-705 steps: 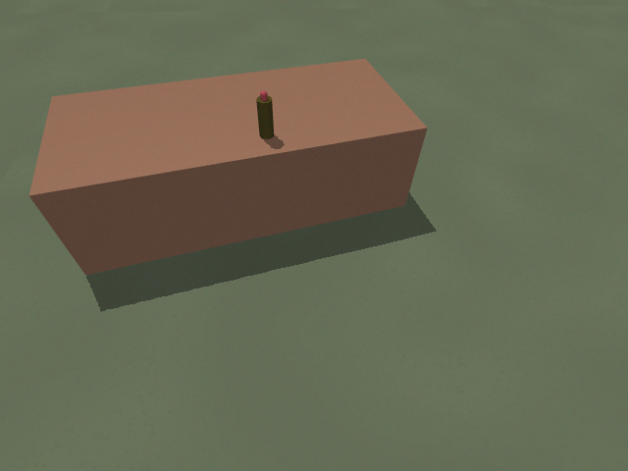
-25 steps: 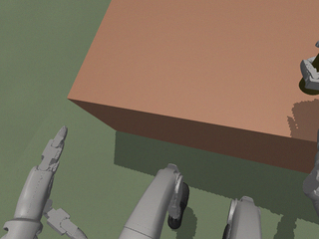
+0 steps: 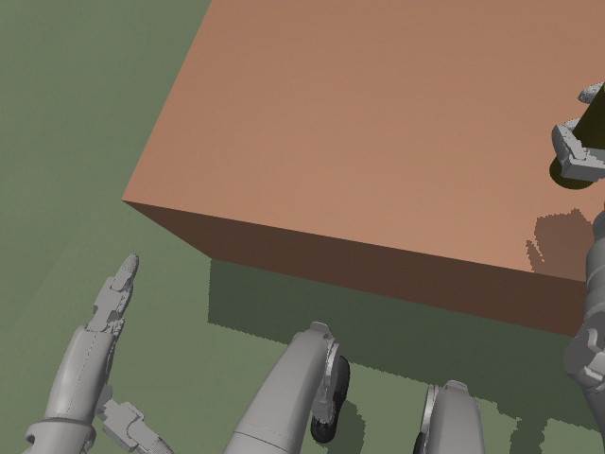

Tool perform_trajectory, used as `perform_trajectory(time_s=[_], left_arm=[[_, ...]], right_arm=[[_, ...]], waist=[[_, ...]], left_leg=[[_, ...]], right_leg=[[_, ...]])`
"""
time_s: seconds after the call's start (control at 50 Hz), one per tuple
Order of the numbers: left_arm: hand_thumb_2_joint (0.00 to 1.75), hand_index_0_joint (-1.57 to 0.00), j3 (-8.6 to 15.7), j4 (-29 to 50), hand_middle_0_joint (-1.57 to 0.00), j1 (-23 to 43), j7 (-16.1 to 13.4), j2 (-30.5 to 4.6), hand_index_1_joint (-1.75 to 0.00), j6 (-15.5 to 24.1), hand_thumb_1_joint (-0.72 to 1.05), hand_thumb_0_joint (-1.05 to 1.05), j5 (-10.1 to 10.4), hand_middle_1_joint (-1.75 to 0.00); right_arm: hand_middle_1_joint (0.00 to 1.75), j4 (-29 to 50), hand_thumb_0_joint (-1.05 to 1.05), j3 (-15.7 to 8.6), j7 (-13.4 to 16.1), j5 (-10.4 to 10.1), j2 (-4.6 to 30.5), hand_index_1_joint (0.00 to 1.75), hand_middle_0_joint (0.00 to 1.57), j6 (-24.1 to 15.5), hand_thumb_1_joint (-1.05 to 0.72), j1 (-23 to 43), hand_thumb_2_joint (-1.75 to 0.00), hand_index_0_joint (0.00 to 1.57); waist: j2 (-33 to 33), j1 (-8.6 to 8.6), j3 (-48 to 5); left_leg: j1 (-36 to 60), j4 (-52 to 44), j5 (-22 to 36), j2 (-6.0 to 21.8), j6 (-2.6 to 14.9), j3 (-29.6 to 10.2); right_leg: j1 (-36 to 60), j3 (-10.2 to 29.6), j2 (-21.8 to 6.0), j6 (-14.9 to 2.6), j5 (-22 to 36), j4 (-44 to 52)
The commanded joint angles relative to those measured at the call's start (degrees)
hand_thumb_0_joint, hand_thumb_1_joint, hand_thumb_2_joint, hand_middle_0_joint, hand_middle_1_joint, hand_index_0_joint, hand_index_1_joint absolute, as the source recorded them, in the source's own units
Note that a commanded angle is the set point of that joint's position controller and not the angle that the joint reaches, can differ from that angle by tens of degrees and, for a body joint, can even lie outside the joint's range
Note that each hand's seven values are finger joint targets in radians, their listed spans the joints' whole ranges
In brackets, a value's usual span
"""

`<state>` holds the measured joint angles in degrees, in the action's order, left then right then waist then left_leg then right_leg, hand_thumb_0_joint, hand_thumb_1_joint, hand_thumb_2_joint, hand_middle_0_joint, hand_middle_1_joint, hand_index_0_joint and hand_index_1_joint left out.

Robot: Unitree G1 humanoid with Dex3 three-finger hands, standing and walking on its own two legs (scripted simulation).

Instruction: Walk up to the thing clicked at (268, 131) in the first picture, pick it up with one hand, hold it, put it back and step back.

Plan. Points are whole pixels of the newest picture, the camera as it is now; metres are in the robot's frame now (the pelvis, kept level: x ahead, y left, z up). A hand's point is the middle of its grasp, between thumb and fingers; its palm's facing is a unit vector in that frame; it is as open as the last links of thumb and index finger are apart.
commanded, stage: lift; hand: right
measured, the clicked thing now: out of the picture +0.55 -0.19 +0.01
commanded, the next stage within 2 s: hold in 1.58 s
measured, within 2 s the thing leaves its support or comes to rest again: neither
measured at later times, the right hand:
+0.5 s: hand out of the picture +0.50 -0.19 +0.05, palm faces +0.13 +0.99 -0.01, open 7.3 cm
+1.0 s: hand out of the picture +0.42 -0.18 +0.13, palm faces +0.15 +0.99 +0.00, open 7.3 cm
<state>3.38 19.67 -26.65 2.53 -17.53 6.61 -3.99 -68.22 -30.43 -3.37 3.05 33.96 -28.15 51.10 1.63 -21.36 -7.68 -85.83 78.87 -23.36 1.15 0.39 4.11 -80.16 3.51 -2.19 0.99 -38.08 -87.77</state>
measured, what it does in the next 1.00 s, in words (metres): rises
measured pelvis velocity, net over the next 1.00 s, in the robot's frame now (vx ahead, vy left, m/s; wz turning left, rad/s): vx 0.03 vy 0.00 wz -0.03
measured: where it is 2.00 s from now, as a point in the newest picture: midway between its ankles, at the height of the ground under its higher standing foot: (372, 452)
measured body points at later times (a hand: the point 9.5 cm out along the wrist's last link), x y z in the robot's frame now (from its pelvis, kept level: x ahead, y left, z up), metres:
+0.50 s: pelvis +0.02 +0.00 +0.04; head +0.16 -0.05 +0.47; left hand +0.18 +0.26 +0.09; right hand +0.49 -0.24 +0.06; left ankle +0.11 +0.12 -0.57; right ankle +0.02 -0.12 -0.57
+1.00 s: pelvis +0.03 +0.00 +0.09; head +0.11 -0.03 +0.53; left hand +0.19 +0.26 +0.09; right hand +0.41 -0.24 +0.13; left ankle +0.11 +0.12 -0.57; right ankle +0.02 -0.12 -0.57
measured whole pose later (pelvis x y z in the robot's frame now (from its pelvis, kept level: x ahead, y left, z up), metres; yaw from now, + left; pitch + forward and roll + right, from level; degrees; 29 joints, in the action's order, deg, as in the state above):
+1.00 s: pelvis +0.03 +0.00 +0.09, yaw -2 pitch +16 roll +1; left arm 5.5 -2.4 -26.3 -0.3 -13.5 3.5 -1.3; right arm -35.4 -15.9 -2.2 -5.2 11.8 -22.2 19.2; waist 1.1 -6.1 -7.5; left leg -54.7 59.5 -21.0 1.9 -0.6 2.0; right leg -47.9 0.9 -0.9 0.3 -32.5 -64.1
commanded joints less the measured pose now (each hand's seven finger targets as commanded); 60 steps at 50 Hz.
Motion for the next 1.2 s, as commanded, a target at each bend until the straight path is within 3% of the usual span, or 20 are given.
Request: perform_trajectory(time_s=[0.0, 0.04, 0.14, 0.24, 0.3, 0.36, 0.4, 0.48, 0.56, 0.6, 0.68, 0.7, 0.74, 0.76, 0.84, 0.86, 1.02, 1.08, 1.1, 1.18], left_arm=[[0.03, -0.06, 8.95, 7.9, -0.05, -4.71, -1.54, -9.71, -0.04, 3.18, -0.54, 0.0, 0.39, -0.05], [0.04, -0.06, 7.94, 8.57, -0.05, -4.54, -1.35, -9.17, -0.05, 3.28, -0.54, 0.0, 0.33, -0.05], [0.03, -0.06, 8.95, 6.88, -0.05, -4.48, -1.65, -9.38, -0.04, 3.04, -0.54, 0.0, 0.47, -0.05], [0.04, -0.05, 7.01, 3.14, -0.05, -4.94, -1.35, -7.46, -0.05, 2.19, -0.54, 0.0, 0.57, -0.05], [0.03, -0.06, 8.74, 5.07, -0.05, -3.23, -1.55, -8.71, -0.04, 2.06, -0.54, 0.0, 0.59, -0.05], [0.04, -0.05, 6.53, 0.59, -0.05, -5.6, -1.36, -6.31, -0.05, 1.7, -0.55, 0.0, 0.65, -0.05], [0.04, -0.05, 6.79, 1.85, -0.05, -4.53, -1.56, -6.2, -0.05, 1.99, -0.55, 0.0, 1.04, -0.05], [0.05, -0.05, 5.38, -0.47, -0.05, -5.69, -1.65, -5.0, -0.05, 1.57, -0.56, 0.0, 1.21, -0.05], [0.05, -0.05, 8.91, -3.28, -0.05, -5.19, -2.39, -7.34, -0.06, 1.26, -0.57, 0.0, 1.7, -0.05], [0.06, -0.05, 6.77, -4.68, -0.05, -4.53, -2.35, -5.11, -0.06, 1.3, -0.57, 0.0, 1.87, -0.05], [0.06, -0.05, 8.79, -7.18, -0.06, -3.3, -2.76, -6.09, -0.06, 0.97, -0.57, 0.0, 2.23, -0.05], [0.05, -0.05, 8.79, -7.5, -0.05, -3.31, -2.8, -6.07, -0.06, 1.04, -0.57, 0.0, 2.22, -0.05], [0.05, -0.05, 8.45, -8.65, -0.05, -3.71, -2.84, -5.45, -0.06, 0.76, -0.56, 0.0, 2.44, -0.05], [0.05, -0.05, 5.4, -9.77, -0.05, -3.19, -2.58, -2.92, -0.05, 0.64, -0.56, 0.0, 2.32, -0.05], [0.04, -0.05, 5.88, -9.42, -0.05, -1.3, -3.05, -3.41, -0.05, 0.61, -0.56, 0.0, 2.57, -0.05], [0.04, -0.05, 9.36, -11.11, -0.05, -2.39, -3.52, -5.79, -0.05, 0.44, -0.55, 0.0, 2.63, -0.05], [0.04, -0.05, 7.29, -16.69, -0.05, -2.63, -4.12, -3.77, -0.05, -0.19, -0.55, 0.0, 3.07, -0.05], [0.04, -0.05, 7.23, -12.19, -0.05, 1.18, -4.14, -3.71, -0.05, 0.28, -0.55, 0.0, 3.29, -0.05], [0.04, -0.05, 6.5, -14.57, -0.05, -0.16, -4.19, -2.59, -0.05, -0.05, -0.55, 0.0, 3.18, -0.05], [0.04, -0.05, 7.19, -14.6, -0.05, 2.28, -4.43, -3.62, -0.05, 0.28, -0.55, 0.0, 3.47, -0.05]], right_arm=[[1.47, 12.91, 0.0, -0.62, -0.04, -0.57, 13.05, 1.47, 1.39, -4.32, -0.49, 22.37, -1.36, 1.41], [1.47, 11.96, 0.0, 1.14, -0.63, -0.75, 9.84, 1.47, 1.38, -3.98, -0.46, 20.34, -1.36, 1.4], [1.47, 17.91, 0.0, -0.03, -0.5, -1.76, 10.81, 1.47, 1.38, -3.9, -0.46, 21.92, -1.36, 1.41], [1.48, 14.96, 0.0, 2.17, -0.45, -1.91, 6.56, 1.48, 1.39, -3.16, -0.49, 15.9, -1.36, 1.42], [1.49, 20.81, 0.0, 1.67, -0.05, -2.43, 6.71, 1.49, 1.4, -3.46, -0.5, 16.36, -1.37, 1.42], [1.49, 17.62, 0.0, 5.69, -0.69, -3.75, -1.25, 1.49, 1.4, -2.65, -0.49, 11.37, -1.37, 1.42], [1.48, 22.16, 0.0, 4.48, -0.54, -4.02, 1.0, 1.48, 1.4, -2.71, -0.51, 11.06, -1.36, 1.42], [1.49, 25.16, 0.0, 6.23, -0.68, -5.42, -3.44, 1.49, 1.4, -1.8, -0.5, 4.87, -1.37, 1.42], [1.47, 31.46, 0.0, 6.09, 0.12, -6.48, -3.45, 1.47, 1.4, -1.42, -0.53, 2.67, -1.36, 1.42], [1.45, 32.83, 0.0, 8.4, 0.16, -6.99, -7.41, 1.45, 1.38, -1.13, -0.52, 1.3, -1.34, 1.4], [1.43, 34.56, 0.0, 9.72, 0.48, -6.85, -8.34, 1.43, 1.36, -0.14, -0.52, -3.4, -1.32, 1.38], [1.42, 32.79, 0.0, 11.69, 0.08, -7.12, -11.71, 1.42, 1.35, 0.22, -0.48, -6.29, -1.3, 1.37], [1.42, 40.22, 0.0, 10.95, 0.15, -7.36, -9.83, 1.42, 1.35, 0.19, -0.49, -5.64, -1.3, 1.37], [1.41, 34.72, 0.0, 11.79, -0.02, -7.36, -11.96, 1.41, 1.34, 1.04, -0.45, -9.22, -1.29, 1.36], [1.41, 42.91, 0.0, 12.71, 0.45, -8.49, -12.5, 1.41, 1.33, 1.22, -0.44, -9.72, -1.28, 1.35], [1.42, 46.12, 0.0, 11.05, 0.92, -8.51, -10.03, 1.42, 1.33, 1.11, -0.43, -8.04, -1.3, 1.36], [1.44, 44.37, 0.0, 15.39, 1.68, -8.85, -16.05, 1.44, 1.36, 2.73, -0.44, -18.67, -1.31, 1.38], [1.45, 50.11, 0.0, 14.33, 1.51, -9.12, -14.16, 1.45, 1.36, 2.8, -0.43, -17.75, -1.32, 1.39], [1.44, 50.83, 0.0, 16.5, 1.4, -9.12, -16.2, 1.44, 1.36, 2.83, -0.44, -16.89, -1.3, 1.38], [1.43, 52.17, 0.0, 15.28, 1.86, -9.71, -15.14, 1.43, 1.35, 3.03, -0.44, -19.23, -1.3, 1.38]], waist=[[-17.83, 1.16, -33.58], [-17.48, 0.81, -35.08], [-17.89, 2.68, -37.8], [-17.91, 5.21, -34.25], [-17.9, 5.55, -35.43], [-14.72, 5.65, -29.55], [-14.01, 7.44, -32.05], [-11.4, 9.52, -31.0], [-9.09, 10.8, -28.53], [-7.3, 10.98, -25.71], [-4.66, 12.14, -21.67], [-3.64, 11.44, -21.12], [-6.41, 13.46, -23.51], [-5.3, 13.83, -21.5], [-4.51, 14.53, -22.0], [-5.09, 14.58, -22.66], [-1.63, 15.39, -14.2], [-1.91, 16.67, -19.78], [-1.96, 15.97, -18.73], [-1.83, 17.14, -17.26]], left_leg=[[30.0, -7.36, 9.72, -1.94, 1.23, -3.17], [31.54, -7.05, 12.18, -2.05, 1.25, -2.67], [35.26, -8.53, 13.13, -1.95, 1.25, -3.05], [32.6, -8.91, 13.7, -2.6, 1.51, -1.72], [32.99, -10.62, 11.96, -2.51, 1.47, -1.73], [34.41, -12.48, 10.78, -2.5, 1.4, -1.49], [38.01, -13.6, 11.44, -2.1, 1.12, -2.2], [42.06, -15.33, 13.68, -2.09, 0.83, -2.24], [44.01, -18.08, 13.1, -1.96, 0.67, -2.3], [44.37, -19.12, 12.55, -1.7, 0.58, -2.61], [45.52, -21.87, 9.38, -1.29, 0.11, -3.25], [45.9, -22.11, 9.85, -1.25, 0.1, -3.17], [47.16, -21.99, 12.44, -1.22, 0.26, -2.86], [47.15, -22.27, 12.67, -1.39, 0.21, -2.65], [50.49, -24.55, 11.81, -0.99, -0.12, -3.03], [50.39, -24.62, 11.82, -0.93, -0.1, -2.99], [50.36, -27.83, 9.38, -1.05, -0.19, -2.52], [54.61, -28.46, 12.14, -0.59, -0.42, -3.01], [54.61, -28.53, 12.72, -0.55, -0.38, -3.12], [55.12, -29.46, 11.71, -0.46, -0.42, -2.73]], right_leg=[[15.22, -0.57, 1.31, -1.06, 17.81, 13.27], [16.29, -0.56, 1.44, -0.88, 20.48, 13.57], [18.51, -0.79, 1.57, -0.92, 21.02, 15.04], [22.76, -0.41, 1.4, -0.08, 27.54, 17.3], [26.96, -0.17, 1.03, -0.17, 26.63, 19.01], [24.72, -0.42, 1.44, -0.3, 23.09, 21.39], [25.26, -1.09, 1.71, -0.6, 22.05, 22.08], [26.84, -1.55, 2.14, -0.62, 23.61, 24.21], [29.63, -1.72, 2.26, -0.81, 22.82, 26.83], [29.28, -1.89, 2.31, -1.0, 21.57, 27.73], [29.16, -2.4, 2.41, -1.36, 17.56, 30.01], [29.64, -2.24, 2.34, -1.36, 18.09, 30.41], [33.18, -2.46, 2.52, -0.91, 21.41, 31.38], [32.81, -2.66, 2.63, -0.96, 21.88, 31.63], [35.01, -2.96, 2.72, -1.01, 20.44, 33.4], [36.25, -2.87, 2.76, -1.09, 20.32, 33.7], [36.61, -2.56, 2.48, -1.3, 18.19, 37.25], [39.73, -2.94, 2.64, -1.41, 20.56, 37.24], [39.54, -3.18, 2.72, -1.4, 20.92, 37.09], [40.7, -2.9, 2.59, -1.32, 20.27, 38.66]])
